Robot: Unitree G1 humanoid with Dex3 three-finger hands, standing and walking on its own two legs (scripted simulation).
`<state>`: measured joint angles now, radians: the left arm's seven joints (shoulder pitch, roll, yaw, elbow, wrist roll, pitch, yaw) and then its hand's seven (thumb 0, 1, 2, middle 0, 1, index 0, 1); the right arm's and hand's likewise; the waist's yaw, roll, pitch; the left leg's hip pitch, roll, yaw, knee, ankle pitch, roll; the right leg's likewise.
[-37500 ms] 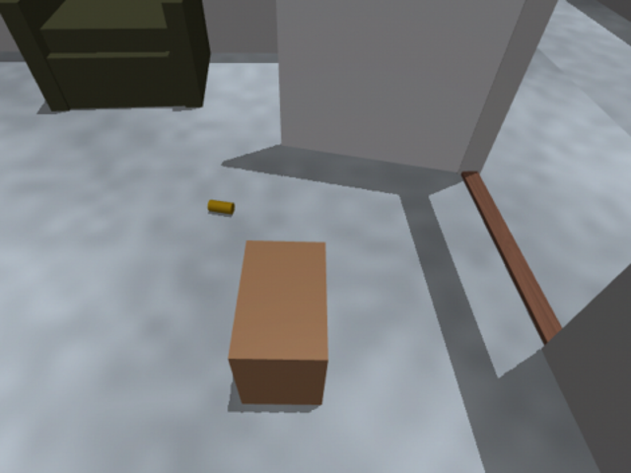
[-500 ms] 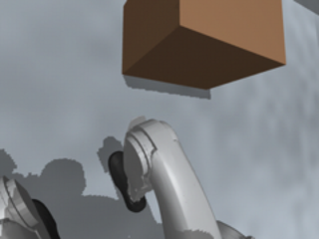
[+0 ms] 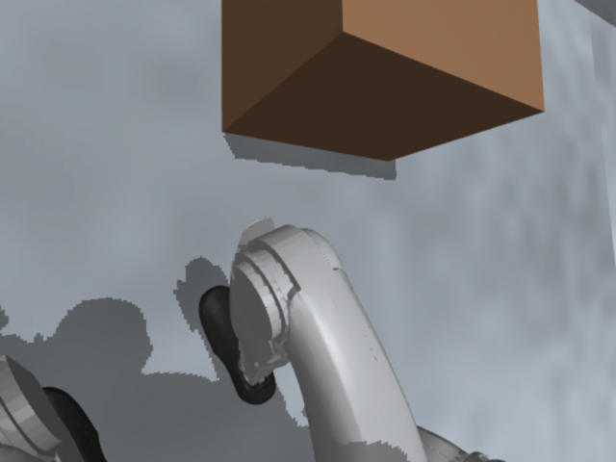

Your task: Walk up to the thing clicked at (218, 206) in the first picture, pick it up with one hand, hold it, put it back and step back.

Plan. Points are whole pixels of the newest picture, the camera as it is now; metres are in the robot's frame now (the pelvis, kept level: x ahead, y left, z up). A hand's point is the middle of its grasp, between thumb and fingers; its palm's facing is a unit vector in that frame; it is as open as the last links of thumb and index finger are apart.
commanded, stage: close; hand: left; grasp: from above
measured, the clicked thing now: out of the picture +0.43 +0.33 -0.28
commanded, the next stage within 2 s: settle in 1.48 s
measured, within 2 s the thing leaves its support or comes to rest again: neither
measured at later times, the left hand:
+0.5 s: hand out of the picture +0.42 +0.32 -0.26, palm faces -0.07 -0.44 -0.90, open 11.0 cm
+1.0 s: hand out of the picture +0.42 +0.33 -0.26, palm faces -0.07 -0.43 -0.90, open 9.3 cm
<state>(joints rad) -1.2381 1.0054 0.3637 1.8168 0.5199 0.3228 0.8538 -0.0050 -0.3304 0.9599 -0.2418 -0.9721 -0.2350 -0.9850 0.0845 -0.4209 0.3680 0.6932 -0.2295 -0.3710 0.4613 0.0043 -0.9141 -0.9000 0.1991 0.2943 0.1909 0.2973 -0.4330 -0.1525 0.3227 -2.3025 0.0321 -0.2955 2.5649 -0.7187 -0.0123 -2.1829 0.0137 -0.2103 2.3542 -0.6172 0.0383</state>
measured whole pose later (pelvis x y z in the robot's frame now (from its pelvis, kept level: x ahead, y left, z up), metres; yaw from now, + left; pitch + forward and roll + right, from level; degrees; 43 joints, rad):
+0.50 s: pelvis +0.00 +0.00 +0.00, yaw -1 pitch +24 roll -15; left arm -1.21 1.02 0.35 1.81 0.53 0.31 0.83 0.00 -0.11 0.83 -0.43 -0.81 -0.42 -0.83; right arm 0.09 -0.43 0.38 0.69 -0.23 -0.38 0.45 0.00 -0.91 -0.90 0.20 0.29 0.19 0.30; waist -0.43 -0.16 0.33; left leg -2.30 0.04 -0.31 2.56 -0.72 -0.01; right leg -2.18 0.02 -0.22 2.34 -0.61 0.04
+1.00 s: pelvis +0.00 +0.00 +0.00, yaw -1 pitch +23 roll -16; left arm -1.19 1.01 0.33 1.81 0.52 0.29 0.84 0.00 0.12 0.68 -0.59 -0.62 -0.61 -0.65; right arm 0.09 -0.44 0.37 0.69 -0.23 -0.41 0.45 0.00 -0.90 -0.90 0.20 0.29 0.19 0.30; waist -0.43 -0.16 0.32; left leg -2.28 0.04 -0.32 2.56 -0.73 -0.02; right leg -2.16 0.02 -0.23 2.34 -0.62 0.04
